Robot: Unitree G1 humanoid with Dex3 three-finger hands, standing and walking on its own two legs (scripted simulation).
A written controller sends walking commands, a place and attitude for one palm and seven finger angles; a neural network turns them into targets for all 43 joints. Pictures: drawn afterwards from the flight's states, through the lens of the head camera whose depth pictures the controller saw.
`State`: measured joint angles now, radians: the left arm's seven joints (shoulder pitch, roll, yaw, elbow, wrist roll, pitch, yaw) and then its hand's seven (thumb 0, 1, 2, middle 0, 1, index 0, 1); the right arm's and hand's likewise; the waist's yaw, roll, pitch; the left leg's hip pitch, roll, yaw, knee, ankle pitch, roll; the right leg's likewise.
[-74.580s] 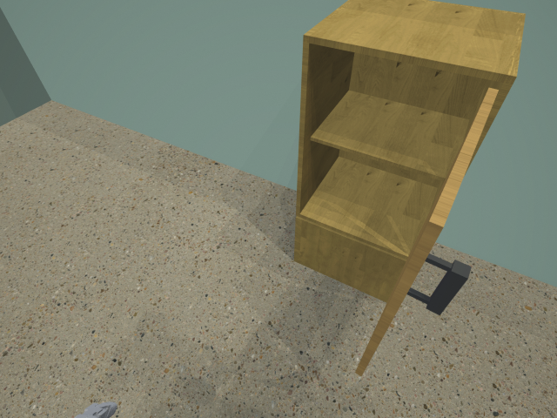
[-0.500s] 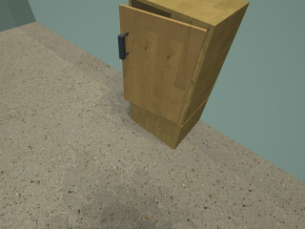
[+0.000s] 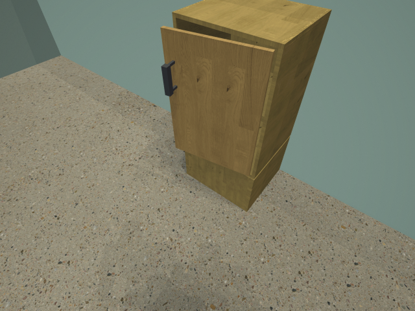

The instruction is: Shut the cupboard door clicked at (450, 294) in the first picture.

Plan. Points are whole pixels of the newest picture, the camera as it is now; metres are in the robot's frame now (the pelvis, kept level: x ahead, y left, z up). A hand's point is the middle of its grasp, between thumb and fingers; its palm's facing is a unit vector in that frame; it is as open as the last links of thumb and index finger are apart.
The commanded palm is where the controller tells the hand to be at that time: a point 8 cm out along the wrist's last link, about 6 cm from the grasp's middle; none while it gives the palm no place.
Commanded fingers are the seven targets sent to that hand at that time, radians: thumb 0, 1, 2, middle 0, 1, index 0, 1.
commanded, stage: let the arm hang, fingers relaxed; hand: left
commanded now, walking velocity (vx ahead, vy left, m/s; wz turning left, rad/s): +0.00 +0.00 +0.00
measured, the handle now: (170, 78) +0.91 +0.19 -0.02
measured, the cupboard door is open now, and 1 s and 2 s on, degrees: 10 10 10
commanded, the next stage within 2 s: look to check the result in 0.26 s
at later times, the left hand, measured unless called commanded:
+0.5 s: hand out of the picture +0.04 +0.19 -0.17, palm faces +0.00 -0.97 -0.23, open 7.4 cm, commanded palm none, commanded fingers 0.00 0.90 0.90 -0.20 -0.30 -0.20 -0.30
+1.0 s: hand out of the picture +0.06 +0.18 -0.17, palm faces +0.00 -0.97 -0.24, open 7.4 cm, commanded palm none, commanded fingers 0.00 0.90 0.90 -0.20 -0.30 -0.20 -0.30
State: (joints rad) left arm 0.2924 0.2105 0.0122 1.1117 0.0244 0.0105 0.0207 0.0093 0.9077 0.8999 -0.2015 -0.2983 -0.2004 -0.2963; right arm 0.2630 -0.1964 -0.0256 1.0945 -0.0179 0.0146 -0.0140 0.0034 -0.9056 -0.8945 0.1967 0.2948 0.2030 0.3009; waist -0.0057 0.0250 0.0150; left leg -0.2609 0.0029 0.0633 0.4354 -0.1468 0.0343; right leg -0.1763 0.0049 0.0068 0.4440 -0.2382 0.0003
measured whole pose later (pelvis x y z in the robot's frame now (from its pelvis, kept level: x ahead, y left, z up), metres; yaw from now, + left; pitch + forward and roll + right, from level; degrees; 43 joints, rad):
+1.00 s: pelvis +0.04 -0.02 +0.01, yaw +0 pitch -2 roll +0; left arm 0.23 0.21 0.00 1.14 0.02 -0.01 0.02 0.01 0.91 0.90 -0.20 -0.30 -0.20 -0.30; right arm 0.19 -0.22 -0.01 1.13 -0.01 0.00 -0.02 0.00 -0.91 -0.89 0.20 0.29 0.20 0.30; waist -0.01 0.00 0.04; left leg -0.16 0.01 0.05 0.36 -0.17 0.01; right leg -0.06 0.02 0.00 0.34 -0.25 -0.02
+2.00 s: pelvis +0.02 -0.05 +0.00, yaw +34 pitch +1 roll +2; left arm 0.21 0.19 0.05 0.90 0.03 0.02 0.03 0.01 0.90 0.90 -0.20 -0.30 -0.20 -0.30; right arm 0.20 -0.25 -0.10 0.91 -0.02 0.08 0.03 0.00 -0.91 -0.90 0.19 0.29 0.20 0.30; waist -0.04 0.01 0.11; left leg -0.48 0.00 0.02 0.97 -0.43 -0.06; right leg -0.21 -0.11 -0.12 0.55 -0.34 0.01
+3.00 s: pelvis +0.08 +0.09 -0.02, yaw +69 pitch -1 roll +1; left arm 0.36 0.19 0.07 1.01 0.03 0.02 -0.01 0.02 0.91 0.90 -0.20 -0.30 -0.20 -0.30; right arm 0.12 -0.20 -0.04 0.88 -0.03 -0.04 0.02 0.00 -0.91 -0.89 0.19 0.29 0.20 0.30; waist 0.03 -0.04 0.11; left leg -0.35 -0.01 0.14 0.65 -0.29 0.07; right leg -0.39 -0.17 -0.10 1.22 -0.44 0.03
